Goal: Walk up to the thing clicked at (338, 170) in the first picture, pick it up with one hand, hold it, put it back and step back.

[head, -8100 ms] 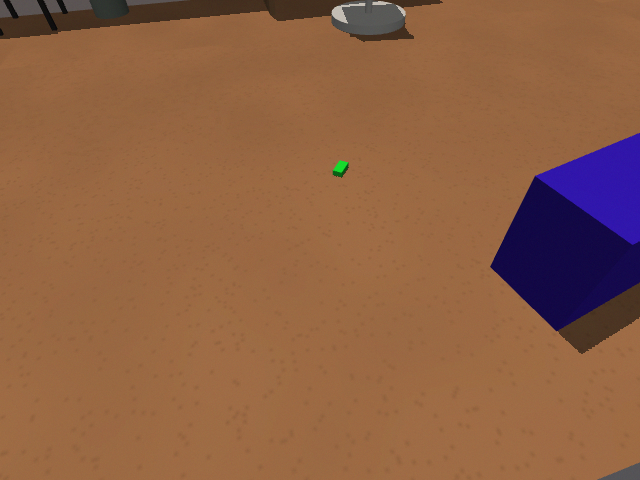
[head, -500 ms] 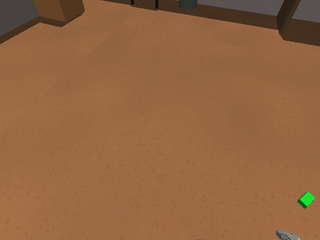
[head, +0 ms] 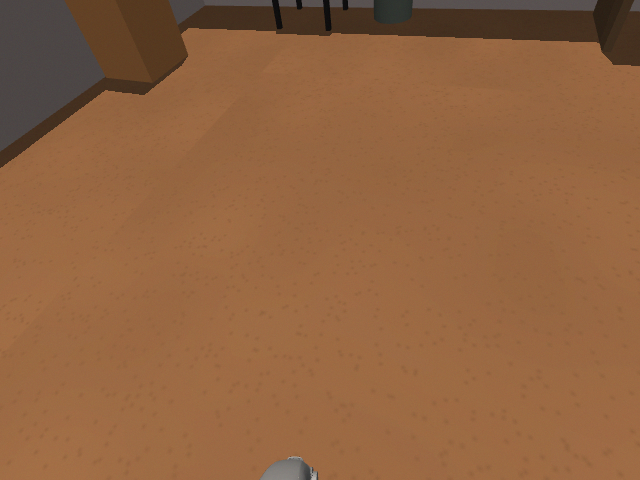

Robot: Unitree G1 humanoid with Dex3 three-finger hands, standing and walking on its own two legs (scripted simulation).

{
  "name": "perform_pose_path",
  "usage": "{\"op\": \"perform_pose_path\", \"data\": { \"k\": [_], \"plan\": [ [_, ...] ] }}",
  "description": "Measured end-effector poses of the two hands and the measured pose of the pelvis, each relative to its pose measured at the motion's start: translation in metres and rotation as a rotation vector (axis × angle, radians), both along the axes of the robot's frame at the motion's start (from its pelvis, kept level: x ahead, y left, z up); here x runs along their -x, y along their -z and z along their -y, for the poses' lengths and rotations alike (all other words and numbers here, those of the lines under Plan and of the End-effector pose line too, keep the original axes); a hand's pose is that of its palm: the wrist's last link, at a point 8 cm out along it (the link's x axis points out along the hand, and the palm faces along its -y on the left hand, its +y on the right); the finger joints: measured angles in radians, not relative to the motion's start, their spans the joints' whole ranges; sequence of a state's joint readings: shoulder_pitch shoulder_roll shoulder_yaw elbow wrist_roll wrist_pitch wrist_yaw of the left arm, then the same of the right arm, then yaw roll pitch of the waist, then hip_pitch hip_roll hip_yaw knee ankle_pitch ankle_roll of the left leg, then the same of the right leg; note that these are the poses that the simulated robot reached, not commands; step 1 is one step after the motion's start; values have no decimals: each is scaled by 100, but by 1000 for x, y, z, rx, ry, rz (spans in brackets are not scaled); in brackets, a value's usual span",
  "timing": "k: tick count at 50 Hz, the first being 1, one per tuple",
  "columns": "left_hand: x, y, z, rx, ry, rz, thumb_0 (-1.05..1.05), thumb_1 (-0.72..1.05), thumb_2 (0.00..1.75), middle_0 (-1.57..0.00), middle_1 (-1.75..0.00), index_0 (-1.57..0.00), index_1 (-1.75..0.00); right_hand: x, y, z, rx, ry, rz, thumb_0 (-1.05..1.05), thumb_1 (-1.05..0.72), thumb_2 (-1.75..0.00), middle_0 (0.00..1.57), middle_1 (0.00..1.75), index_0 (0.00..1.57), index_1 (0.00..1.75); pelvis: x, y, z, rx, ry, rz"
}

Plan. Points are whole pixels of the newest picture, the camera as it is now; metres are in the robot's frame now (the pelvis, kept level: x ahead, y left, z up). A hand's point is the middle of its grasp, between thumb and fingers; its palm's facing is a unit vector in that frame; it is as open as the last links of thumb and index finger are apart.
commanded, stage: walk up
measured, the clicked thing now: out of the picture +0.32 -0.86 -0.76
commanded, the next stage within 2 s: stand in 1.44 s
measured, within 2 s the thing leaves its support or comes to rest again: neither
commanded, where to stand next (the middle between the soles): +0.22 +0.05 m, yaw -1 degrees
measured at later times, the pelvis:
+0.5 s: pelvis +0.14 +0.05 -0.01, yaw +0 degrees
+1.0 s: pelvis +0.16 +0.04 +0.00, yaw -1 degrees
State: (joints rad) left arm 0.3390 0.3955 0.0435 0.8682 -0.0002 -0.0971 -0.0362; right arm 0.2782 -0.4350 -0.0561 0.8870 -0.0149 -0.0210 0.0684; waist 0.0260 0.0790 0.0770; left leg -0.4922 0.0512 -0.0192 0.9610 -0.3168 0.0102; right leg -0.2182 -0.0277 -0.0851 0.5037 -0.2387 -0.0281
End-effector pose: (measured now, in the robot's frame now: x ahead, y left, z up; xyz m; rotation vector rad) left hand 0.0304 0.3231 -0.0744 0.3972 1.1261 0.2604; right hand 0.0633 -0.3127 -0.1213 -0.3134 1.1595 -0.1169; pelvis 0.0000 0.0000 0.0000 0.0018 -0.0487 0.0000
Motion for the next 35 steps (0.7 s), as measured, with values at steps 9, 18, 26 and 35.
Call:
{"op": "perform_pose_path", "data": {
  "k": [9,18,26,35],
  "plan": [
    [-27,24,-25,39,-34,-66,1,90,90,-21,-30,-20,-30,-91,-16,-22,41,-54,35,0,-90,-90,20,30,20,30,-60,6,-22,27,-18,-7],
    [-102,49,-49,72,-4,-95,1,90,90,-21,-30,-20,-30,-148,-31,-54,81,-24,122,0,-90,-90,20,30,20,30,-111,10,-50,10,-10,-1],
    [-161,44,-45,50,21,-57,1,90,90,-21,-30,-20,-30,-154,-15,-53,76,11,60,0,-90,-90,20,30,20,30,-138,12,-49,0,4,4],
    [-197,43,-24,34,49,-33,1,90,90,-21,-30,-20,-30,-164,20,-56,3,65,5,0,-90,-90,20,30,20,30,-146,20,-40,-15,14,7]
  ]
}}
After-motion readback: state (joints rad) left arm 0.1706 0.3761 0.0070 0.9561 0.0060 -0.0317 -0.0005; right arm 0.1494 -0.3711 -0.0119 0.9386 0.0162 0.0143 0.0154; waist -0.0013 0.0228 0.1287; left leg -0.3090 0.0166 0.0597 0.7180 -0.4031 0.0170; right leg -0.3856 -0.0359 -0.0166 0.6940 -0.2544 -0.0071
